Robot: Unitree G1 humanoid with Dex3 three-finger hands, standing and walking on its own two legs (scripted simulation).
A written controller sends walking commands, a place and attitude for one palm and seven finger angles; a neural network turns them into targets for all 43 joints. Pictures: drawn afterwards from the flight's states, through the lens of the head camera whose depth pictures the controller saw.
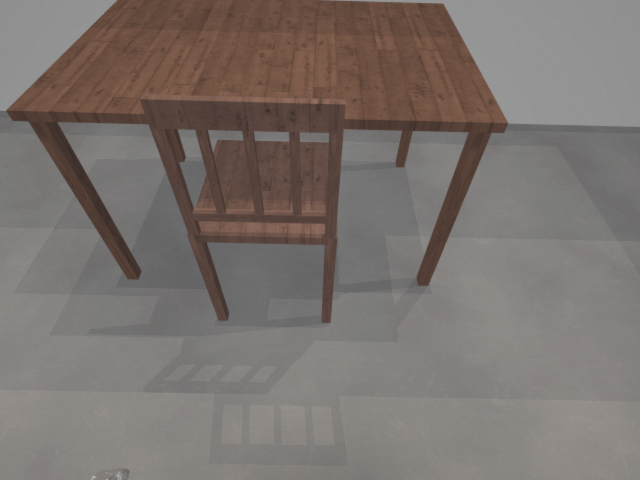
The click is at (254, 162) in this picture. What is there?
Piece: chair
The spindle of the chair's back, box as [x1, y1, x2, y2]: [242, 131, 263, 213]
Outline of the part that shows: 242,131 255,213 263,213 253,131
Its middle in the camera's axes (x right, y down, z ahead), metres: -0.15 -0.14 +0.88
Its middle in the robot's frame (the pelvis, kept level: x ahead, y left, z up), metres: +0.74 +0.19 -0.10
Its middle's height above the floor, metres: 0.67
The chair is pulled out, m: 0.00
